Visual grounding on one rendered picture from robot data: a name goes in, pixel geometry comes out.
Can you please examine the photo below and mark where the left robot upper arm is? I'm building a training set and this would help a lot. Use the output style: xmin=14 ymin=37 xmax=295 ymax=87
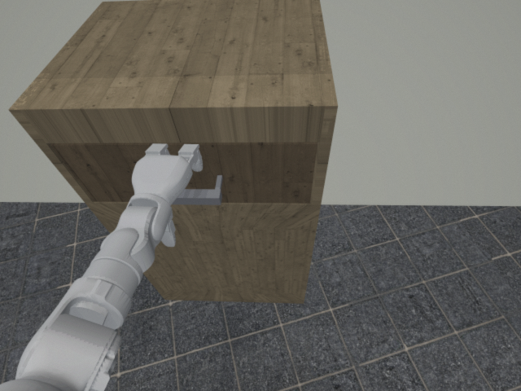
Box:
xmin=0 ymin=313 xmax=122 ymax=391

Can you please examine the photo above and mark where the robot left hand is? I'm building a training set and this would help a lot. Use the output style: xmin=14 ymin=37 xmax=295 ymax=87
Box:
xmin=132 ymin=143 xmax=203 ymax=247

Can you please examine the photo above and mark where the cabinet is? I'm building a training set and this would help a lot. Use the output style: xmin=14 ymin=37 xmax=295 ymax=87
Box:
xmin=8 ymin=0 xmax=338 ymax=304

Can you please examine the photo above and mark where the robot left forearm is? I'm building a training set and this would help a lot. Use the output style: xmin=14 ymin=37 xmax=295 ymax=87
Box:
xmin=15 ymin=193 xmax=172 ymax=380

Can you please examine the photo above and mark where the handle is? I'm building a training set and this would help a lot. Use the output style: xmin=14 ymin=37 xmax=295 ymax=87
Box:
xmin=172 ymin=175 xmax=223 ymax=205

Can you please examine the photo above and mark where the drawer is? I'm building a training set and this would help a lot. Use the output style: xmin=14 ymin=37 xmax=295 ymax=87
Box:
xmin=50 ymin=142 xmax=317 ymax=204

